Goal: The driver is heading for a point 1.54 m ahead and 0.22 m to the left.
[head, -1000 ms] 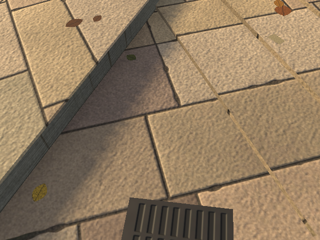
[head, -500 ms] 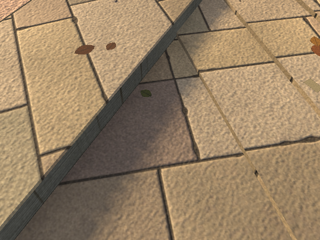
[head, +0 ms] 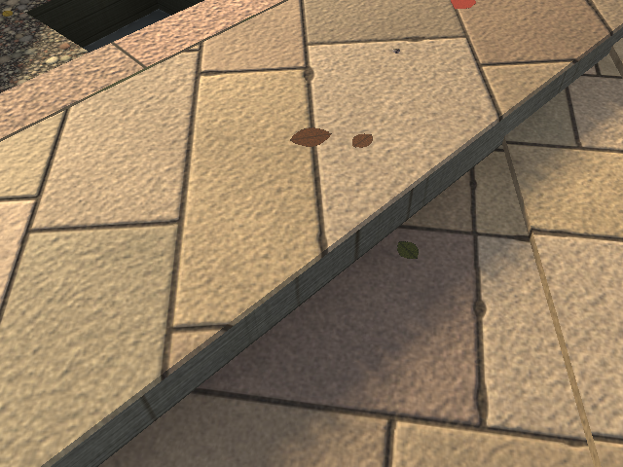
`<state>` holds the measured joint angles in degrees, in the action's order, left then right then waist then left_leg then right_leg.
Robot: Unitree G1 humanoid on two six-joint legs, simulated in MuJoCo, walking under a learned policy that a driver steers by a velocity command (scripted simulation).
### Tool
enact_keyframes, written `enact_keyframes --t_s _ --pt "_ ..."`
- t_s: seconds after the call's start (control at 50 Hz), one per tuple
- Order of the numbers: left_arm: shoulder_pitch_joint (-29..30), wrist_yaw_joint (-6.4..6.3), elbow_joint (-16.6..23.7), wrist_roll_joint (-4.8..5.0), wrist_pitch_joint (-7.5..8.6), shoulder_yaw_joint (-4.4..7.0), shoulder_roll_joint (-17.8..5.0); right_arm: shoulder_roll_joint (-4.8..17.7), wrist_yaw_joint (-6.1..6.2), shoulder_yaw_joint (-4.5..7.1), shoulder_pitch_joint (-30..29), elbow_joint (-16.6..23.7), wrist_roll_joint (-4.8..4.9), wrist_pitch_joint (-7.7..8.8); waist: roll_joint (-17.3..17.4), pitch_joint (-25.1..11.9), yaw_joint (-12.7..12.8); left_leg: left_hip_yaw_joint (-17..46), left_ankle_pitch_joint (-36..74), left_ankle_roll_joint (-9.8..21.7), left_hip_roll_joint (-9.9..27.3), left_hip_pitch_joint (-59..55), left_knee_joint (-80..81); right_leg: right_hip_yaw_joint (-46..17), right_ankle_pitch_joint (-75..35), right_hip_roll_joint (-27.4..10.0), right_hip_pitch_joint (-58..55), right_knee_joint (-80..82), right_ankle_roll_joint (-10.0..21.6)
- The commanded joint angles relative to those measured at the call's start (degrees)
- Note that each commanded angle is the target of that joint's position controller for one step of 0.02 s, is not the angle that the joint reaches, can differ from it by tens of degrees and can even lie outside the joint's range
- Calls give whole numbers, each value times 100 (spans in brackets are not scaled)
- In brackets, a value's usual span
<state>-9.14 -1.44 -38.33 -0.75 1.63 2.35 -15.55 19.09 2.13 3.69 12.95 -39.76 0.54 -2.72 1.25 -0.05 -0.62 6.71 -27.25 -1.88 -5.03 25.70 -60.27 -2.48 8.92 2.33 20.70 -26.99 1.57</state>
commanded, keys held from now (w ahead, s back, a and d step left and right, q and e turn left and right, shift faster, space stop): w+q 0.48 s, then q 0.08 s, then no key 0.12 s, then e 0.32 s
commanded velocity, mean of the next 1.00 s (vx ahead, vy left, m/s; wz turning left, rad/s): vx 0.28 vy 0.00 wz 0.36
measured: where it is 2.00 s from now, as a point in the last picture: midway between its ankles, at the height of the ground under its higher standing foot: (287, 429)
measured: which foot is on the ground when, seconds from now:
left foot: up 0.00-0.32, down 0.34-0.76, up 0.78-1.00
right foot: down 0.00-0.32, up 0.34-0.72, down 0.74-1.00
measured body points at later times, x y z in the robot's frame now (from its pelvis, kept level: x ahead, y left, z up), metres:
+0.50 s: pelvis +0.16 +0.09 +0.01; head +0.17 +0.13 +0.46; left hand +0.19 +0.38 -0.12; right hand +0.29 -0.15 -0.09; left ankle +0.10 +0.16 -0.74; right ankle +0.19 -0.05 -0.67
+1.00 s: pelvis +0.32 +0.12 +0.00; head +0.37 +0.12 +0.45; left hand +0.31 +0.41 -0.12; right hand +0.50 -0.09 -0.14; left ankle +0.25 +0.24 -0.69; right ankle +0.42 +0.09 -0.74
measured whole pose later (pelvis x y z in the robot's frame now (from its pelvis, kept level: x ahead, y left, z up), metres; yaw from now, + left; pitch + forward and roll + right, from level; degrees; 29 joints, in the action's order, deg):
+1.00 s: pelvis +0.32 +0.12 +0.00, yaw +18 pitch -1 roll +1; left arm -12.2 0.2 -48.7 -0.4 -0.3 1.6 -14.7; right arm 15.1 1.7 1.4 10.6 -48.2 -1.7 -1.9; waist 0.6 6.1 1.0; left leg 3.4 -27.2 -1.2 -2.7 20.5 -51.6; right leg -2.3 4.8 5.1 18.4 -24.0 5.3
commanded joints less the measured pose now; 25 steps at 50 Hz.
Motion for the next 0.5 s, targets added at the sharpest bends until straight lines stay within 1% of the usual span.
enact_keyframes --t_s 0.02,0.04,0.08,0.12,0.16,0.22,0.24,0.26,0.28,0.3,0.32,0.34,0.36,0.38,0.4,0.42,0.44,0.46,0.48,0.5 --pt "-73 -55 300 15 81 257 -857 509 -82 165 234 329 0 95 -974 -131 67 -320 532 -178 562 1125 -458 -1624 1745 -1395 -909 1548 783" --pt "-171 -58 262 23 110 271 -867 401 -116 130 139 385 13 147 -1004 -137 135 -394 627 -164 629 1163 -301 -1456 1716 -1393 -942 1624 821" --pt "-347 -53 188 43 168 311 -935 305 -169 92 -87 500 19 230 -951 -177 258 -411 765 -124 797 1232 88 -1303 1657 -1544 -1085 1734 937" --pt "-390 -19 136 61 213 362 -1042 262 -214 67 -228 572 15 289 -891 -222 303 -429 938 -62 929 1151 564 -1117 1513 -1682 -1160 1786 989" --pt "-368 39 95 86 249 414 -1163 224 -264 42 -307 608 25 329 -890 -198 313 -503 1127 23 991 884 1083 -826 1324 -1738 -1064 1827 967" --pt "-344 137 15 145 265 463 -1268 260 -309 40 -322 600 38 348 -913 -152 313 -748 1174 148 927 281 1762 -383 1160 -1741 -857 1775 887" --pt "-726 225 -153 -216 179 400 -1101 222 -524 -9 -349 629 -420 221 -720 -271 325 -1059 904 243 664 -173 2075 -68 1397 -1685 -862 1607 719" --pt "-755 254 -181 -237 128 430 -1162 210 -614 11 -368 650 -381 187 -1005 -208 344 -1195 886 306 573 -404 2284 46 1645 -1653 -748 1496 626" --pt "-701 259 -186 -191 87 435 -1197 225 -642 15 -281 635 -322 194 -1041 -137 236 -1250 971 389 504 -744 2620 142 1890 -1659 -579 1292 527" --pt "-672 255 -195 -162 61 416 -1143 260 -632 36 -58 531 -329 227 -866 -73 94 -1313 1008 470 364 -1247 2889 320 2060 -1585 -258 901 423" --pt "-706 247 -204 -193 46 360 -973 344 -581 87 525 297 -340 288 -473 -172 -138 -1190 749 554 242 -1981 3112 586 2026 -1393 117 82 301" --pt "-656 275 -97 -287 39 215 -531 708 -483 188 1357 92 -365 375 910 -328 -507 477 -438 733 1287 -2710 4053 1245 2001 -918 838 -1968 30" --pt "-280 314 378 -279 54 135 -292 1598 -441 348 1654 212 -265 400 2051 -165 -554 3622 -1655 1469 2588 -3364 5187 963 2775 -17 2908 -3352 -146" --pt "-116 320 329 -356 52 219 -742 1325 -378 317 1576 181 -219 379 1056 61 -609 3588 -1471 1765 2650 -3104 5230 185 2347 -429 3133 -3779 -74" --pt "-1 372 252 -240 88 255 -849 972 -364 206 1296 161 -207 385 726 359 -415 2819 -753 1672 2309 -2705 4996 70 1627 -659 2920 -3635 -38" --pt "-141 396 121 -186 133 250 -840 770 -369 150 1061 125 -189 407 557 454 -205 2132 185 1511 1911 -2385 4965 86 1177 -759 2481 -3312 -79" --pt "-248 401 23 -230 139 252 -832 690 -340 125 904 133 -141 442 566 383 -85 1713 928 1401 1635 -2331 4978 139 918 -780 2155 -3086 -140" --pt "-383 410 -92 -276 104 242 -834 595 -320 91 813 120 -116 488 566 276 -11 1406 1793 1373 1459 -2320 4954 201 680 -742 1922 -3060 -217" --pt "-411 413 -118 -279 63 228 -775 591 -312 84 872 58 -87 526 499 153 33 1243 2566 1417 1396 -2362 4867 240 580 -677 1797 -3055 -289" --pt "-369 400 -122 -254 35 212 -719 598 -301 93 908 -13 -70 552 381 152 69 1078 3552 1469 1365 -2414 4750 272 532 -622 1798 -2987 -353"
